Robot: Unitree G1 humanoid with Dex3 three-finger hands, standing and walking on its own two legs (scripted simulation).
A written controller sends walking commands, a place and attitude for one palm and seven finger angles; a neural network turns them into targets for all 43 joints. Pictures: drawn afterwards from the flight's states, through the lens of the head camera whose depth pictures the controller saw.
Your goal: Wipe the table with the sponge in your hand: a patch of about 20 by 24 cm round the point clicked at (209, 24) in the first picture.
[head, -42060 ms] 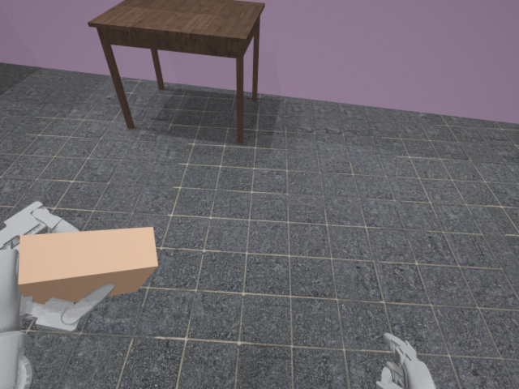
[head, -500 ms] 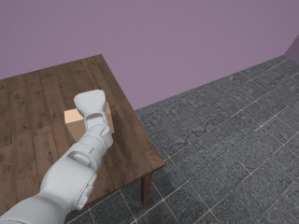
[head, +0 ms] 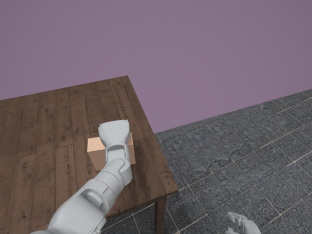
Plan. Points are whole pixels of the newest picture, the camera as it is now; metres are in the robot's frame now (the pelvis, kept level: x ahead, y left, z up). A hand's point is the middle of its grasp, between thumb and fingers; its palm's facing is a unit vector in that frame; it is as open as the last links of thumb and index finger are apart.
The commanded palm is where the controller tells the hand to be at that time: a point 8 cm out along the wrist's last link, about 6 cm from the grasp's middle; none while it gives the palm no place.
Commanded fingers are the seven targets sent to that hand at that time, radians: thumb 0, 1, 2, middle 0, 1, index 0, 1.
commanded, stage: wipe back along the third lane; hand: left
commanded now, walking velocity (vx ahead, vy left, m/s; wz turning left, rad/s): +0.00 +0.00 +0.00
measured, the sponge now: (114, 155) +0.36 +0.17 -0.05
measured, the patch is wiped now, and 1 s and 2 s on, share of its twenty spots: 1.00 1.00 1.00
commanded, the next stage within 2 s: slide back across to the middle lane in 1.18 s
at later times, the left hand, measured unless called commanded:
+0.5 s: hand (125, 159) +0.32 +0.12 +0.00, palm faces -0.07 -0.02 -1.00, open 9.0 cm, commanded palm +0.27 +0.10 +0.03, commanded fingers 0.00 0.10 1.30 -1.20 -1.60 -1.20 -1.60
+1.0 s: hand (128, 170) +0.29 +0.10 +0.00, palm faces -0.05 -0.04 -1.00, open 9.0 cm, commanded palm +0.24 +0.09 +0.03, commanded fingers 0.00 0.10 1.30 -1.20 -1.60 -1.20 -1.60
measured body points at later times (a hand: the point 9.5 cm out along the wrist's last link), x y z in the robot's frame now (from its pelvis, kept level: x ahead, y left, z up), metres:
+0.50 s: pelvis -0.02 -0.03 +0.00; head -0.03 -0.05 +0.45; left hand +0.32 +0.12 +0.05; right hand +0.17 -0.26 -0.11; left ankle +0.00 +0.11 -0.72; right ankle -0.04 -0.11 -0.72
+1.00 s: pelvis -0.02 -0.04 +0.00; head -0.05 -0.07 +0.45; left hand +0.29 +0.10 +0.05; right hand +0.19 -0.26 -0.10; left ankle +0.00 +0.11 -0.72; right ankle -0.04 -0.11 -0.72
